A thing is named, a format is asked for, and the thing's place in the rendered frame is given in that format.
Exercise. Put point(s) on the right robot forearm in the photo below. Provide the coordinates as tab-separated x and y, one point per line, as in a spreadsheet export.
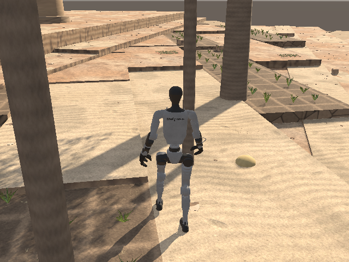
199	143

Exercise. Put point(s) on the robot left hand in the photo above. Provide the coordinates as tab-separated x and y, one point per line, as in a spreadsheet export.
142	159

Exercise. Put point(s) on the left robot forearm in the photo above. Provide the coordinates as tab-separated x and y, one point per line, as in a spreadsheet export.
147	146

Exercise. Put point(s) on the right robot foot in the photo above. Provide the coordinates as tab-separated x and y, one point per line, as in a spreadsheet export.
185	227

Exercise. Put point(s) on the left robot upper arm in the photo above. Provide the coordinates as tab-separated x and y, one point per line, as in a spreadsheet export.
155	124

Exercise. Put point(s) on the right robot upper arm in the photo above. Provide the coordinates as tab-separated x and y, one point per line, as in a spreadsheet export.
194	123

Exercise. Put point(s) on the robot right hand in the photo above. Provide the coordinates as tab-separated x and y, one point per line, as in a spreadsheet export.
198	152

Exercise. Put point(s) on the right robot shin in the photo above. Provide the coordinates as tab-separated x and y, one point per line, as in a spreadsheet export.
185	206

